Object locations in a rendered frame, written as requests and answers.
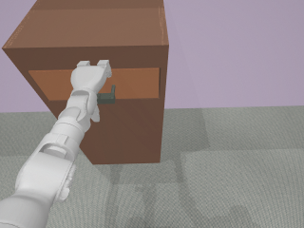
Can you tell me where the left robot hand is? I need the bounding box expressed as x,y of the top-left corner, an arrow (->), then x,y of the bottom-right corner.
70,60 -> 112,123

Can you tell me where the robot left upper arm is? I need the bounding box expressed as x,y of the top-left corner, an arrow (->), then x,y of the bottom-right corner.
0,152 -> 77,228

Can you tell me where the drawer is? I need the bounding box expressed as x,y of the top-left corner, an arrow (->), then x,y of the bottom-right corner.
28,67 -> 160,101

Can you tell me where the cabinet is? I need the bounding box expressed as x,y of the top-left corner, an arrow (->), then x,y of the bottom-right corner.
2,0 -> 169,165

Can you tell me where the left robot forearm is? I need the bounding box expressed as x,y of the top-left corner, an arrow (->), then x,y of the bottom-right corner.
15,87 -> 97,192

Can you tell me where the handle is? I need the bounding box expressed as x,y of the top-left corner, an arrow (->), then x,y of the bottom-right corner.
97,85 -> 116,105

